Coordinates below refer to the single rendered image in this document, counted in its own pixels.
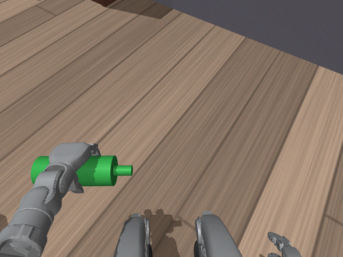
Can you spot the left robot hand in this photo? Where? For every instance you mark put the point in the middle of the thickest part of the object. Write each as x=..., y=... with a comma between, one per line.
x=75, y=154

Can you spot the left robot arm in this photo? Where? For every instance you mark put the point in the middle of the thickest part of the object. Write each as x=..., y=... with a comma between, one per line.
x=26, y=234

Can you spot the bottle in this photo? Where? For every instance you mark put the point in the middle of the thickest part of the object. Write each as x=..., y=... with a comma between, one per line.
x=97, y=171

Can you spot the right robot hand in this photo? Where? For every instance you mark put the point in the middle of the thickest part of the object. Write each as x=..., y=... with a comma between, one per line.
x=283, y=245

